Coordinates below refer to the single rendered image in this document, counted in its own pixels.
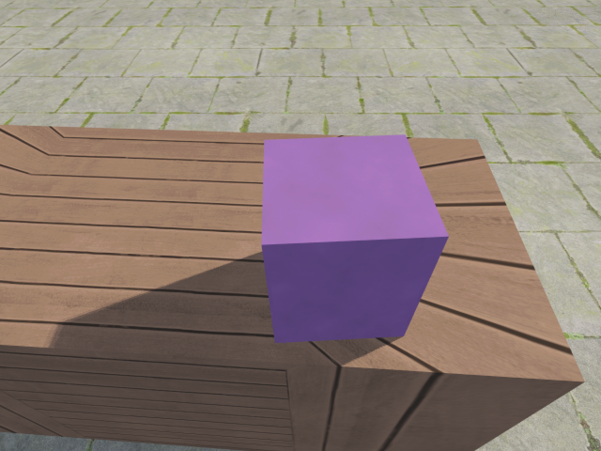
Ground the carton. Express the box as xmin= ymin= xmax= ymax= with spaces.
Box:
xmin=261 ymin=134 xmax=449 ymax=343

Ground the pedestal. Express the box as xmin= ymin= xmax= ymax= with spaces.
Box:
xmin=0 ymin=125 xmax=585 ymax=451

